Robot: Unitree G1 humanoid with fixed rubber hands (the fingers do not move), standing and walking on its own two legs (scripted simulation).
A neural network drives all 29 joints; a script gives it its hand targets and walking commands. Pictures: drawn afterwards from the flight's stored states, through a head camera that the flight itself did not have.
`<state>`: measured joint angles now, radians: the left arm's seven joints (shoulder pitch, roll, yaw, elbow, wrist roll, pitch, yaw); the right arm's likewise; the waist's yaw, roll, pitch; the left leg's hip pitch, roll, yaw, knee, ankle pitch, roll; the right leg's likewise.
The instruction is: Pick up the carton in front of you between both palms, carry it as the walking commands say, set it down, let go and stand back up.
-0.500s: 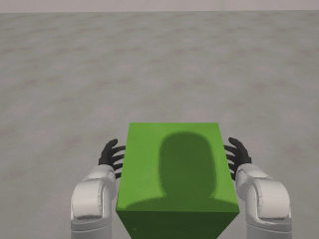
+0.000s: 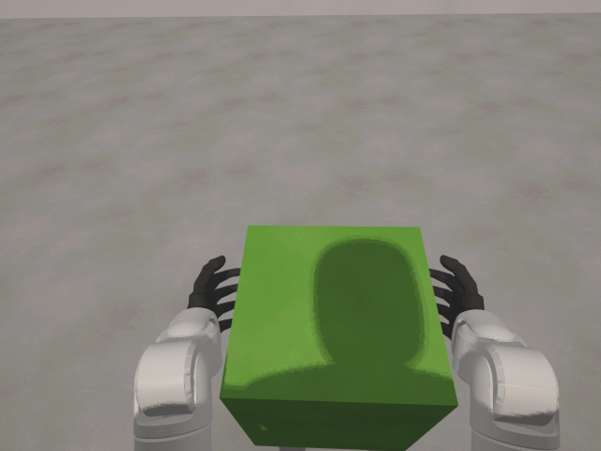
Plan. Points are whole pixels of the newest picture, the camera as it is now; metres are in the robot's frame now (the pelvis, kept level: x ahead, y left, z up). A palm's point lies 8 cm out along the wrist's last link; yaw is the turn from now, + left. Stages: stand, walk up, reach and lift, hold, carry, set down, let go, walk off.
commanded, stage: carry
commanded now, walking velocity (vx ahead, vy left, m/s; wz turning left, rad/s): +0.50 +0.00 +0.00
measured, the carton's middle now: (330, 345) +0.27 +0.00 +0.02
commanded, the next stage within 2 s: hold in 1.98 s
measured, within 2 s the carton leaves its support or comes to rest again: neither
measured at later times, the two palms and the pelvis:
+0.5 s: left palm (244, 166) +0.57 +0.15 +0.09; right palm (414, 164) +0.57 -0.15 +0.09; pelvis +0.30 +0.00 -0.01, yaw +0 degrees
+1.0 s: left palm (245, 137) +0.68 +0.16 +0.09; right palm (395, 132) +0.69 -0.14 +0.09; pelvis +0.42 +0.01 +0.00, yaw +1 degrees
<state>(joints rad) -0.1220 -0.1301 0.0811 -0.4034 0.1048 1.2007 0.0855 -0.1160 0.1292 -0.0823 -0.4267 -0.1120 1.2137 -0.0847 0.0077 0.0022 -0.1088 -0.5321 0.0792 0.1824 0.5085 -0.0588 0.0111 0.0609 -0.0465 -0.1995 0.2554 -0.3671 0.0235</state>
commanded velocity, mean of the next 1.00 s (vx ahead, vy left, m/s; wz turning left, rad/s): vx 0.10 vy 0.00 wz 0.00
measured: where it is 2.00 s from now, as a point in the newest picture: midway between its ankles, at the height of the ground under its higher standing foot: (320, 434)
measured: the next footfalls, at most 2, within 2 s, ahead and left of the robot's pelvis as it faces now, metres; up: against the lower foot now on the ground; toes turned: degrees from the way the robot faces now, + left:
left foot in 0.04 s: +0.20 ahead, +0.11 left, +0.00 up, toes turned +10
right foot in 0.48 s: +0.46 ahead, -0.10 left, +0.00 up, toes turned +13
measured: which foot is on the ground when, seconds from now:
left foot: up 0.00-0.02, down 0.04-0.50, up 0.52-0.66, down 0.68-1.00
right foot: down 0.00-0.06, up 0.08-0.46, down 0.48-1.00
